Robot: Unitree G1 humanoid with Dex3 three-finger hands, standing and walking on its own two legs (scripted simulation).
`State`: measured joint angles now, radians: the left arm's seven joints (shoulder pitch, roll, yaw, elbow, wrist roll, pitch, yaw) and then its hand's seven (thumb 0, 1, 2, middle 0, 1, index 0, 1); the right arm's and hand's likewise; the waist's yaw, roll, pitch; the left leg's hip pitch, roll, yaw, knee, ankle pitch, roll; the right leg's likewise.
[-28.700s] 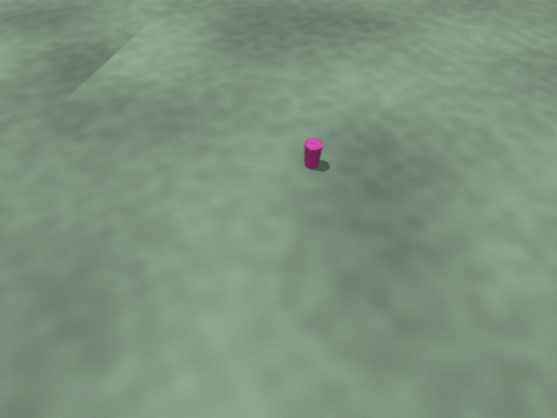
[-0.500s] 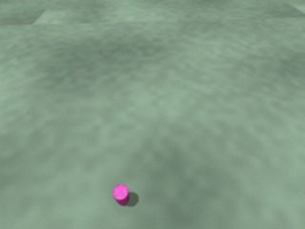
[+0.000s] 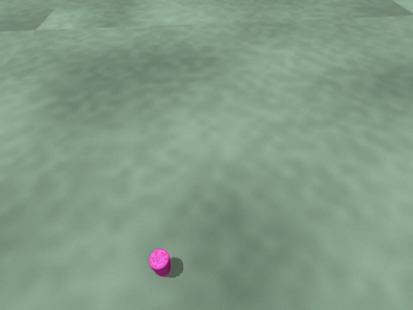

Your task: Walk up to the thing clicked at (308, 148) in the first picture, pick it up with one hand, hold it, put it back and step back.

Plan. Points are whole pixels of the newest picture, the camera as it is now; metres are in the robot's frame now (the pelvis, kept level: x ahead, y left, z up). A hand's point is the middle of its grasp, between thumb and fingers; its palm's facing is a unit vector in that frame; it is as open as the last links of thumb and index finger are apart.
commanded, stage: stand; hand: left
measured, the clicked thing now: (160, 263) +0.42 +0.23 -0.71
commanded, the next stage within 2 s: step back in 0.92 s
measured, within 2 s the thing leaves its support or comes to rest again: neither
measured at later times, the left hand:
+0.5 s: hand out of the picture +0.10 +0.24 -0.15, palm faces -0.02 -0.94 -0.34, open 7.4 cm
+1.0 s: hand out of the picture +0.10 +0.25 -0.16, palm faces +0.00 -0.94 -0.35, open 7.4 cm
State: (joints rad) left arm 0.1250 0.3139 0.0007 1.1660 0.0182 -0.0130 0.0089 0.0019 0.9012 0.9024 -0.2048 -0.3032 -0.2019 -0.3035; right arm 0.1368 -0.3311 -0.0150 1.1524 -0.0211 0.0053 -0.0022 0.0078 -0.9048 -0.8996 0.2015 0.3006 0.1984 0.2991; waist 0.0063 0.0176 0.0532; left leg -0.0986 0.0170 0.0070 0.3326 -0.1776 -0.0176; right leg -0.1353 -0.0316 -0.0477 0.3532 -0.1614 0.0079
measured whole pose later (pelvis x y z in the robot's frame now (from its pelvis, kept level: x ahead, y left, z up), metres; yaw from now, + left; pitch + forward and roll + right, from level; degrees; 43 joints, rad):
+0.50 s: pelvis +0.02 -0.01 +0.00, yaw -1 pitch -3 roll +0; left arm 0.09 0.32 0.01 1.15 0.01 -0.01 0.01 0.00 0.90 0.90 -0.20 -0.30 -0.20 -0.30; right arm 0.11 -0.34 -0.01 1.15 -0.02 0.00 0.00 0.01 -0.90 -0.90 0.20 0.30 0.20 0.30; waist 0.00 0.02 0.05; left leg -0.07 0.03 0.02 0.30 -0.19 -0.03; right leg -0.12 -0.02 -0.04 0.33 -0.17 0.00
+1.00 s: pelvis +0.01 -0.01 +0.00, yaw -1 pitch -2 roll +0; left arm 0.10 0.34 0.04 1.10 -0.01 0.00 0.00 0.00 0.90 0.90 -0.21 -0.30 -0.20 -0.30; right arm 0.10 -0.35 -0.02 1.11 -0.01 0.02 0.00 0.01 -0.90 -0.90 0.20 0.30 0.20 0.30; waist 0.00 0.02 0.08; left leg -0.15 0.05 0.02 0.42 -0.22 -0.02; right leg -0.17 0.00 -0.03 0.39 -0.18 -0.01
